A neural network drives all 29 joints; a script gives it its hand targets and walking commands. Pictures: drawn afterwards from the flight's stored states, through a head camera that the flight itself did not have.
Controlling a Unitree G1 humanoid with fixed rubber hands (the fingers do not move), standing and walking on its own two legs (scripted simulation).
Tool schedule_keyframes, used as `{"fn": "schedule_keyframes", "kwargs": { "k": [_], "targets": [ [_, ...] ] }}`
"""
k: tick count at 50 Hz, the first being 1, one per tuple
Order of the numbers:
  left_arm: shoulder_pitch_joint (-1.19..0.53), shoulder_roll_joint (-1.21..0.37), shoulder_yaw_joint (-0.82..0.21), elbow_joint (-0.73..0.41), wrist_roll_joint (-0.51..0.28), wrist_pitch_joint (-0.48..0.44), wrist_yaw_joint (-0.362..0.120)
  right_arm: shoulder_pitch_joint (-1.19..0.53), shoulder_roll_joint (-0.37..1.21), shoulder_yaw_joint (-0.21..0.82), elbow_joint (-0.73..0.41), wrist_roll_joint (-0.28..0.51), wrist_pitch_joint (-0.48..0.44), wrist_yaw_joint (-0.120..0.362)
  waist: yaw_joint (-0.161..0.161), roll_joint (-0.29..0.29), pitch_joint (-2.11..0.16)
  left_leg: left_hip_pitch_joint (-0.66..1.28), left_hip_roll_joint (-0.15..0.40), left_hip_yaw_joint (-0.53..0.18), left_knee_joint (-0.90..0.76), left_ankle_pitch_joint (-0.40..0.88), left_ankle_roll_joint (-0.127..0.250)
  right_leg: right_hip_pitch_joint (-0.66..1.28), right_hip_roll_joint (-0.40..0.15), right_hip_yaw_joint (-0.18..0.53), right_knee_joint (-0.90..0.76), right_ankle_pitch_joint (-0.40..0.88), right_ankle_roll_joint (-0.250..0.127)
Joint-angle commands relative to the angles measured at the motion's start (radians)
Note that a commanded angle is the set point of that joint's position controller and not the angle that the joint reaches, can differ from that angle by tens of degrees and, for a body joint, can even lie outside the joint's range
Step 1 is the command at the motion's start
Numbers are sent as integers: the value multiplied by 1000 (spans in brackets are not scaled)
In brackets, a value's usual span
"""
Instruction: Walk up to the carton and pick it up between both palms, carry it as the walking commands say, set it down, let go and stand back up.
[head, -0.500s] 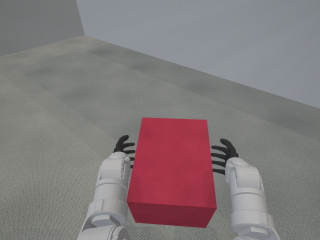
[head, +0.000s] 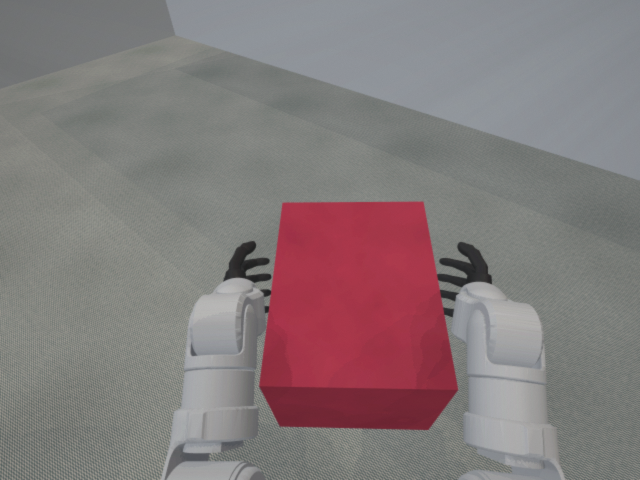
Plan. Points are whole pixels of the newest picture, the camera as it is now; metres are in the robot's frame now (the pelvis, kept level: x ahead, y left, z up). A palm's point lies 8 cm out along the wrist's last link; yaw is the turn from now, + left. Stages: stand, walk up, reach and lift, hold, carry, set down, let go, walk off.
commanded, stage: carry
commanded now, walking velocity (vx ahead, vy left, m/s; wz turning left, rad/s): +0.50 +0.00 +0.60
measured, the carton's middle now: (352, 312) +0.35 -0.02 +0.01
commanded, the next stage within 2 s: none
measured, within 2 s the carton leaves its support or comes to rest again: neither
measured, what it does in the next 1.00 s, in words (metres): walks ahead, turning left: left foot, then right foot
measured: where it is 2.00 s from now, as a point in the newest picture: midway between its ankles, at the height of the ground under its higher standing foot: (188, 298)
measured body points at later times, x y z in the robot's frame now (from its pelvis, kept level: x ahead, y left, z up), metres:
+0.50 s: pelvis +0.23 +0.05 -0.02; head +0.28 +0.08 +0.43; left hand +0.52 +0.27 +0.06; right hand +0.59 -0.02 +0.07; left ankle +0.06 +0.13 -0.74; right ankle +0.36 -0.08 -0.73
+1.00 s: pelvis +0.55 +0.20 -0.04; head +0.55 +0.20 +0.41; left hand +0.78 +0.46 +0.04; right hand +0.90 +0.19 +0.04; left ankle +0.54 +0.30 -0.74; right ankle +0.41 -0.01 -0.66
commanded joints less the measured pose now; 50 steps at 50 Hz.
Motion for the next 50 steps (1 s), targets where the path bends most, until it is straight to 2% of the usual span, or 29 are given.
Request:
{"fn": "schedule_keyframes", "kwargs": {
  "k": [1, 2, 4, 5, 6, 7, 8, 10, 13, 17, 21, 24, 25, 26, 27, 28, 29, 31, 32, 35, 37, 41, 43, 44, 45, 46, 47, 48, 50],
  "targets": [
    [-563, -920, -616, -181, -477, 69, -370, -682, 1073, 793, -63, 512, 90, 413, 26, -315, -259, -220, 27, 185, -197, 6, 7, 317, -242, -23, -110, 167, -140],
    [-544, -925, -616, -166, -473, 87, -371, -683, 1079, 794, -64, 518, 107, 416, 22, -326, -271, -172, 15, 206, -252, 21, 11, 310, -237, -56, -65, 232, -126],
    [-558, -932, -616, -183, -464, 116, -361, -626, 1089, 767, -23, 516, 138, 422, -6, -225, -299, 32, -43, 216, -431, 114, 35, 224, -196, -144, 126, 302, -63],
    [-574, -949, -606, -168, -459, 130, -359, -624, 1080, 731, -2, 509, 147, 425, -22, -83, -333, 237, -26, 78, -434, 85, 67, 73, -147, -209, 372, 432, -22],
    [-568, -955, -592, -148, -450, 145, -356, -580, 1069, 691, 54, 489, 154, 431, -18, 148, -307, 456, 170, -308, -413, 342, 127, -282, -77, -232, 578, 270, 39],
    [-575, -988, -599, -122, -456, 148, -357, -585, 1072, 669, 66, 474, 147, 437, 0, 363, -257, 675, 307, -641, -418, 764, 208, -640, 66, -174, 678, -262, 59],
    [-642, -991, -624, -139, -475, 144, -358, -599, 1086, 655, 68, 473, 138, 441, -23, 270, -234, 728, 295, -668, -404, 874, 235, -724, 77, -108, 651, -376, 41],
    [-679, -1035, -649, -141, -514, 145, -359, -665, 1118, 650, 14, 485, 122, 440, -33, 137, -222, 673, 249, -537, -423, 860, 226, -729, 58, -136, 572, -325, 38],
    [-664, -1095, -669, -197, -533, 132, -340, -709, 1106, 631, -113, 504, 109, 435, -24, 165, -323, 606, 204, -431, -442, 701, 202, -621, 55, -156, 475, -206, 45],
    [-729, -1075, -724, -384, -563, 104, -308, -640, 1100, 625, -186, 489, 99, 427, -25, 200, -351, 488, 141, -335, -448, 731, 161, -478, 72, -186, 345, 98, 41],
    [-616, -1054, -720, -392, -544, 106, -297, -566, 1060, 628, -244, 466, 96, 414, -26, 208, -357, 569, 99, -299, -391, 1019, 130, -428, 110, -208, 210, 173, 31],
    [-544, -1028, -717, -398, -528, 114, -307, -487, 1049, 646, -228, 443, 101, 401, -10, 210, -482, 489, 80, -221, -225, 1216, 75, -57, 123, -240, 7, 174, 14],
    [-501, -1028, -713, -374, -521, 115, -314, -483, 1037, 653, -220, 441, 99, 397, 15, 157, -530, 328, 61, -182, -93, 1079, 52, 206, 62, -205, -77, 277, 1],
    [-467, -1035, -709, -356, -516, 118, -324, -489, 1042, 671, -216, 438, 99, 392, 49, 34, -596, 66, 41, -161, 75, 737, 21, 539, -126, -71, -51, 367, -55],
    [-474, -1014, -697, -322, -513, 120, -336, -486, 1072, 698, -206, 435, 105, 391, 14, -224, -651, -244, -51, -122, 231, -114, 9, 832, -410, 236, 54, 723, -137],
    [-430, -996, -662, -271, -487, 116, -342, -536, 1059, 714, -220, 450, 104, 392, 19, -301, -622, -435, -29, -39, 365, -276, 6, 927, -504, 294, 163, 951, -182],
    [-418, -989, -657, -264, -468, 106, -348, -535, 1057, 733, -200, 452, 105, 397, 39, -282, -529, -516, 7, -25, 376, -212, -5, 832, -473, 235, 112, 937, -211],
    [-386, -1014, -643, -218, -470, 104, -361, -556, 1052, 764, -222, 458, 93, 401, 40, -146, -373, -493, 48, -5, 266, -120, 17, 664, -395, 82, 0, 708, -138],
    [-415, -1011, -644, -238, -487, 103, -366, -557, 1056, 774, -220, 461, 87, 401, 34, -150, -329, -451, 53, 6, 211, -66, 15, 587, -348, 10, -34, 631, -105],
    [-445, -974, -609, -216, -491, 108, -384, -572, 1056, 771, -155, 443, 97, 399, 34, -243, -215, -385, 41, 86, 136, 36, 5, 391, -320, -111, -124, 480, -100],
    [-467, -958, -599, -183, -488, 116, -396, -595, 1043, 753, -134, 428, 102, 396, 32, -240, -161, -299, 41, 153, 42, 152, 16, 281, -272, -260, -164, 438, -73],
    [-458, -929, -554, -75, -452, 138, -408, -637, 1019, 731, -101, 424, 117, 400, 10, -279, -60, -163, 17, 280, -56, 244, 36, 173, -248, -401, -125, 512, -49],
    [-471, -929, -542, -46, -440, 142, -405, -645, 1011, 702, -56, 424, 126, 410, 2, -260, -109, -59, -36, 297, -91, 236, 55, 220, -259, -424, 56, 812, -37],
    [-467, -928, -540, -39, -434, 143, -403, -628, 1010, 698, -31, 430, 128, 414, -11, -260, -173, 55, -82, 282, -126, 228, 74, 235, -244, -430, 228, 956, -18],
    [-491, -932, -541, -41, -432, 146, -398, -596, 1002, 677, -1, 430, 127, 419, -41, -164, -226, 207, -132, 202, -262, 199, 103, 168, -207, -415, 488, 924, 16],
    [-525, -942, -556, -55, -441, 142, -395, -611, 998, 658, 12, 434, 123, 422, -35, 96, -219, 339, 2, -213, -325, 447, 175, -80, -93, -328, 786, 548, 69],
    [-516, -976, -569, -6, -446, 140, -397, -635, 1006, 655, 33, 431, 118, 423, 13, 351, -201, 541, 169, -675, -389, 905, 268, -404, 98, -214, 889, -221, 79],
    [-567, -988, -599, -23, -463, 132, -398, -643, 1029, 653, 36, 426, 105, 422, -1, 309, -211, 657, 196, -712, -333, 1123, 340, -572, 94, -140, 934, -342, 61],
    [-526, -1033, -607, -57, -454, 106, -375, -650, 1074, 650, 2, 456, 83, 428, -22, 145, -307, 789, 166, -509, -261, 1190, 289, -726, 27, -138, 863, -294, 51]
  ]
}}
